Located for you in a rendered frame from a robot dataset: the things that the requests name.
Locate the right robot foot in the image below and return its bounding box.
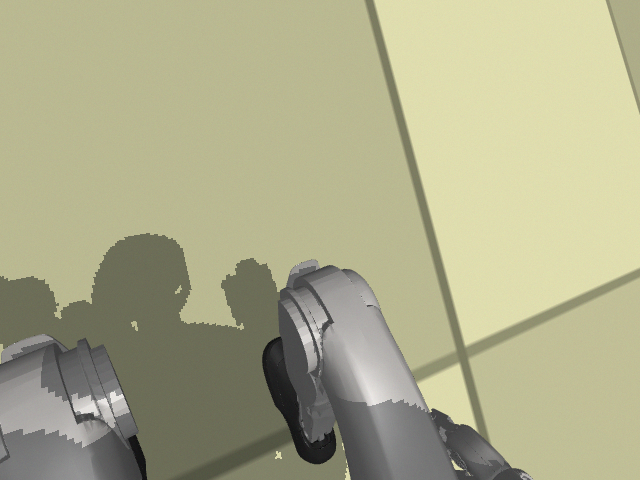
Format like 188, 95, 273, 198
262, 337, 336, 464

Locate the left robot foot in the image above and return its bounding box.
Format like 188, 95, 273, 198
128, 434, 147, 480

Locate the right robot hand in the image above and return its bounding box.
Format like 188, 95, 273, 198
430, 408, 512, 480

